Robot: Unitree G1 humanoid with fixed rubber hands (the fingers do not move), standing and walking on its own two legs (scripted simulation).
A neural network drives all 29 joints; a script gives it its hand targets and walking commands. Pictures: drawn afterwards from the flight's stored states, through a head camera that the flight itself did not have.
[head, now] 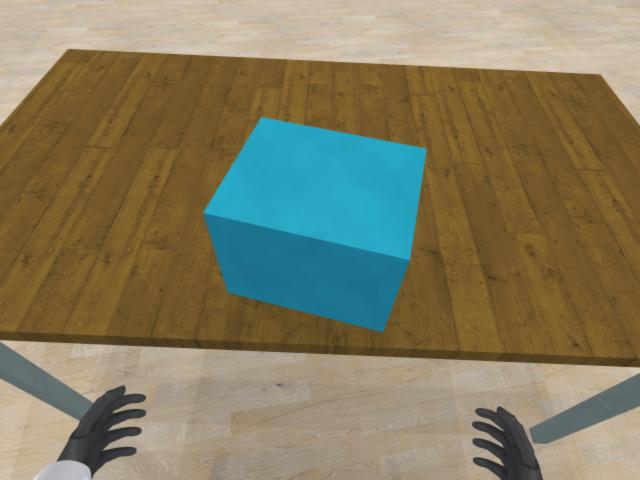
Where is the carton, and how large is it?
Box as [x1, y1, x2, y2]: [203, 117, 426, 331]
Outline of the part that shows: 261,117 203,212 227,291 382,331 409,261 426,148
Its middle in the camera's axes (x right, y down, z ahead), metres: +0.00 -0.02 +0.56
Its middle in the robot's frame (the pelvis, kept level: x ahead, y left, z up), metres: +0.45 +0.03 +0.04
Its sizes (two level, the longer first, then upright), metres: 0.240 0.194 0.182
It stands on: a table, 0.73 m high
